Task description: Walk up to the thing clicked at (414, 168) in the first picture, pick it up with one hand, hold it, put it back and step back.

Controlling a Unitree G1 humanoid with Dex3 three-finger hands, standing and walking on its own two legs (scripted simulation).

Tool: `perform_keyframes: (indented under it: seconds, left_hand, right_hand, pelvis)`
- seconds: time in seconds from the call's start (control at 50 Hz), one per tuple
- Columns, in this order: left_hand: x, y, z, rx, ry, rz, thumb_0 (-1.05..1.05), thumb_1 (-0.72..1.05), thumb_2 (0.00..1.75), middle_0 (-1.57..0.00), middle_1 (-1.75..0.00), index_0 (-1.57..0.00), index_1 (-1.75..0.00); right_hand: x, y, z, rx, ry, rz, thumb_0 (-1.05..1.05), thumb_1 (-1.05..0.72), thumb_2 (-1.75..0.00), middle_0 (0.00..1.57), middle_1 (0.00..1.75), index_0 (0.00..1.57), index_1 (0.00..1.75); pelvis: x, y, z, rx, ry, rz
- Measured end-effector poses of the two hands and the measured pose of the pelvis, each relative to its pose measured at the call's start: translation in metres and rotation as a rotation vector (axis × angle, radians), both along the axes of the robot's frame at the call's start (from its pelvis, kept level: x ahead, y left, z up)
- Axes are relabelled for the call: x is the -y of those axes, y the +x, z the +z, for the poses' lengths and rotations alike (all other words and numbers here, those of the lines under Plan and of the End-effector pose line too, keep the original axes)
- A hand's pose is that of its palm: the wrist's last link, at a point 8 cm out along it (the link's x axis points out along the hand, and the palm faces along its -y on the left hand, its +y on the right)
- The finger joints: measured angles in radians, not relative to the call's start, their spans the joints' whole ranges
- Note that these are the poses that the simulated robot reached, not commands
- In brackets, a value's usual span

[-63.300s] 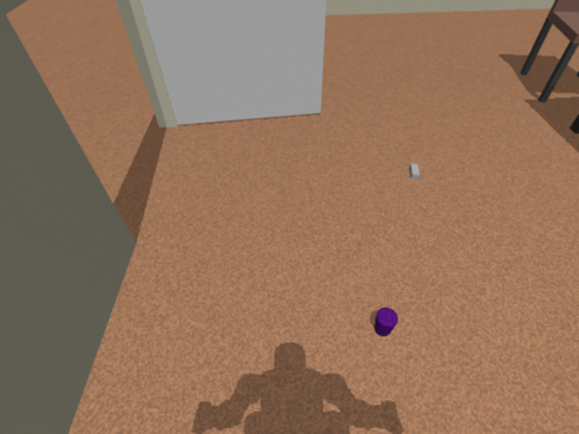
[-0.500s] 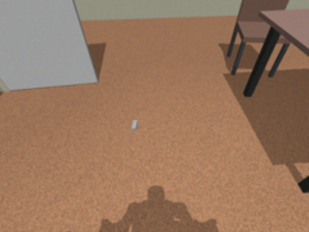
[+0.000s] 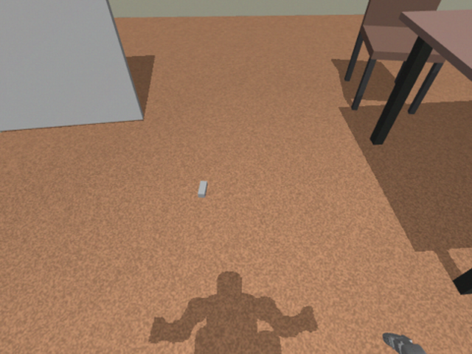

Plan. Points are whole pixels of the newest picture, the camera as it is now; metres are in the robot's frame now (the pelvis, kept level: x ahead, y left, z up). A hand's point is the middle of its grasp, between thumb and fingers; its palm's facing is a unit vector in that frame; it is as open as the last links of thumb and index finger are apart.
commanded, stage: step back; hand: left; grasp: from above
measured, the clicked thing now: (202, 189) +1.04 +0.23 -0.76
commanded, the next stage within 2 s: stand in 0.06 s
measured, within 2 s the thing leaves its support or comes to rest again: neither
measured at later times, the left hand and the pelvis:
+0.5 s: hand out of the picture +0.07 +0.24 -0.15, palm faces -0.04 -0.94 -0.33, open 7.3 cm; pelvis -0.02 -0.01 +0.01, yaw +0 degrees
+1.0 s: hand out of the picture +0.06 +0.25 -0.15, palm faces -0.04 -0.94 -0.34, open 7.3 cm; pelvis -0.01 -0.01 +0.01, yaw +0 degrees
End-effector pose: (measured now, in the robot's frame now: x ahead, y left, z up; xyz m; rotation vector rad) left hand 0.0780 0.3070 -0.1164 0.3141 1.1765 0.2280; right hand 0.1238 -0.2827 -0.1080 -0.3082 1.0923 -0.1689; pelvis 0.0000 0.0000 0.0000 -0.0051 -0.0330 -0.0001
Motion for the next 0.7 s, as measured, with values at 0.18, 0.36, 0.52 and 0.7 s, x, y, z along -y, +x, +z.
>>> perform_keyframes:
  seconds: [0.18, 0.36, 0.52, 0.7]
  left_hand:
    - [0.01, 0.014, 0.008, 0.02, -0.007, -0.028, 0.0, 0.91, 0.9, -0.2, -0.3, -0.2, -0.3]
    - [0.019, 0.001, 0.007, -0.008, -0.025, -0.04, 0.0, 0.91, 0.9, -0.2, -0.3, -0.2, -0.3]
    - [0.019, -0.02, 0.004, -0.057, -0.027, -0.037, 0.0, 0.91, 0.9, -0.2, -0.3, -0.2, -0.3]
    - [0.015, -0.034, 0.003, -0.094, -0.019, -0.023, 0.0, 0.91, 0.9, -0.2, -0.3, -0.2, -0.3]
  right_hand:
    - [0.008, -0.008, 0.004, -0.006, 0.005, -0.028, 0.01, -0.91, -0.9, 0.2, 0.3, 0.2, 0.3]
    - [0.019, -0.047, 0.003, -0.082, -0.005, -0.062, 0.01, -0.91, -0.9, 0.2, 0.3, 0.2, 0.3]
    - [0.023, -0.078, -0.001, -0.148, -0.007, -0.082, 0.01, -0.91, -0.9, 0.2, 0.3, 0.2, 0.3]
    - [0.022, -0.088, -0.004, -0.178, -0.004, -0.081, 0.01, -0.91, -0.9, 0.2, 0.3, 0.2, 0.3]
  pelvis:
    - [0.002, -0.001, 0.006, 0.013, 0.005, -0.002]
    - [0.005, -0.01, 0.009, 0.018, 0.005, -0.002]
    - [0.006, -0.016, 0.01, 0.011, 0.004, -0.002]
    - [0.006, -0.016, 0.01, 0.004, 0.005, 0.0]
